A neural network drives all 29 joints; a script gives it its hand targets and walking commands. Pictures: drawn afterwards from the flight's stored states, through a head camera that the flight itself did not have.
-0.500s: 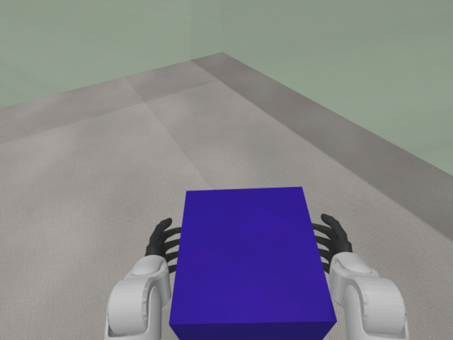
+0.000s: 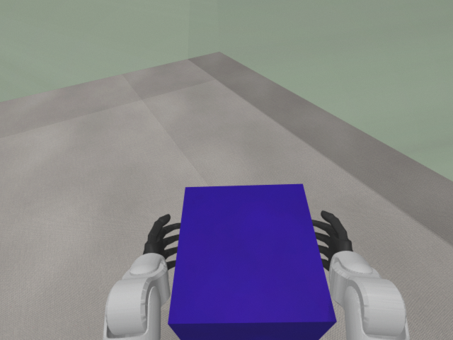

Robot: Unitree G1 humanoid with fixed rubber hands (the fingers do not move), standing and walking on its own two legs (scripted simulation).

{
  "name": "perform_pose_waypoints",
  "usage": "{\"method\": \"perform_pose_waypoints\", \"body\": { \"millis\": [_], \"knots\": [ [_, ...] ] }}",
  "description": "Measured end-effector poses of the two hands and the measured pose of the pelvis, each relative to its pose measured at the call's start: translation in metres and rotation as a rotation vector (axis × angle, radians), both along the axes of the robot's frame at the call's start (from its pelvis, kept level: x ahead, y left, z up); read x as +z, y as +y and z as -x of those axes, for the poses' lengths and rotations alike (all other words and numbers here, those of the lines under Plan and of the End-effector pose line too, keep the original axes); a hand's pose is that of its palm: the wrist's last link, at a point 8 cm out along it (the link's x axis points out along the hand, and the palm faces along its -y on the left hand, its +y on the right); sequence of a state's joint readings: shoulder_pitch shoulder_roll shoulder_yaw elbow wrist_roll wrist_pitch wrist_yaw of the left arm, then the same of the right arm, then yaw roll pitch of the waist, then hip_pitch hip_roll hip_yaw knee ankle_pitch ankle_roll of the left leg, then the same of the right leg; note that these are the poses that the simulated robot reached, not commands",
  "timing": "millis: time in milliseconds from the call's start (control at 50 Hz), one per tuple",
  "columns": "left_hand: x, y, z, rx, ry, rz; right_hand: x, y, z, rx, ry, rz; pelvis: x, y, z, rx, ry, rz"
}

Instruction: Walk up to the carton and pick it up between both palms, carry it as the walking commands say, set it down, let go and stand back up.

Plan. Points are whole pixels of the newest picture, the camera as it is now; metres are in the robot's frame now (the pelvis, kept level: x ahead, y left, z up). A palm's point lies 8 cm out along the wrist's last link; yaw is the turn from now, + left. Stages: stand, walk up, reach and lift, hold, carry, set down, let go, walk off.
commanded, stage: carry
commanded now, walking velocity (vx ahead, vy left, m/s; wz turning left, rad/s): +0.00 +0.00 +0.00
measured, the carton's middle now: (245, 275) +0.26 +0.00 +0.02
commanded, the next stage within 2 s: none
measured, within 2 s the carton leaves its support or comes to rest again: neither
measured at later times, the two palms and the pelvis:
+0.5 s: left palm (151, 274) +0.23 +0.15 +0.08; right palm (340, 271) +0.23 -0.14 +0.08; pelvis -0.02 +0.00 +0.00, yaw +0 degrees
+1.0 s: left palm (148, 287) +0.21 +0.15 +0.08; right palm (346, 286) +0.21 -0.14 +0.09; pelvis -0.04 +0.00 +0.00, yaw +0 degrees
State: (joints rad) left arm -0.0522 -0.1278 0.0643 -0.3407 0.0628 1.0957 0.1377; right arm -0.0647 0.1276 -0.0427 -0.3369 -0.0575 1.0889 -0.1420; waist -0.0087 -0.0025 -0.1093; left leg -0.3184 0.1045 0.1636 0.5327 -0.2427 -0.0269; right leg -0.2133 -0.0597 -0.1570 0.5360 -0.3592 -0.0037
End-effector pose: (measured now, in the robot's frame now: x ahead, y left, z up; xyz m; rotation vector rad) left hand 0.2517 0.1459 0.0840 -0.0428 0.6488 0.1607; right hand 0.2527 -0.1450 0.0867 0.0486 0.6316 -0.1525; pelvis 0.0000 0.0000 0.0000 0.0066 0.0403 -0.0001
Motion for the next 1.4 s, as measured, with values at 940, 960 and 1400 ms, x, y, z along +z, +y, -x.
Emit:
{"method": "perform_pose_waypoints", "body": {
  "millis": [940, 960, 1400],
  "knots": [
    [0.004, 0.002, 0.043, -0.006, 0.012, -0.001, 0.003, 0.002, 0.045, -0.003, 0.011, 0.002, -0.002, 0.003, 0.042, 0.005, -0.019, 0.011],
    [0.003, 0.002, 0.043, -0.007, 0.013, 0.001, 0.002, 0.002, 0.045, -0.004, 0.012, 0.003, -0.002, 0.003, 0.043, 0.005, -0.02, 0.011],
    [-0.011, 0.014, 0.044, -0.01, 0.034, 0.007, -0.007, 0.014, 0.046, -0.002, 0.034, 0.02, -0.001, 0.015, 0.052, -0.003, -0.022, 0.013]
  ]
}}
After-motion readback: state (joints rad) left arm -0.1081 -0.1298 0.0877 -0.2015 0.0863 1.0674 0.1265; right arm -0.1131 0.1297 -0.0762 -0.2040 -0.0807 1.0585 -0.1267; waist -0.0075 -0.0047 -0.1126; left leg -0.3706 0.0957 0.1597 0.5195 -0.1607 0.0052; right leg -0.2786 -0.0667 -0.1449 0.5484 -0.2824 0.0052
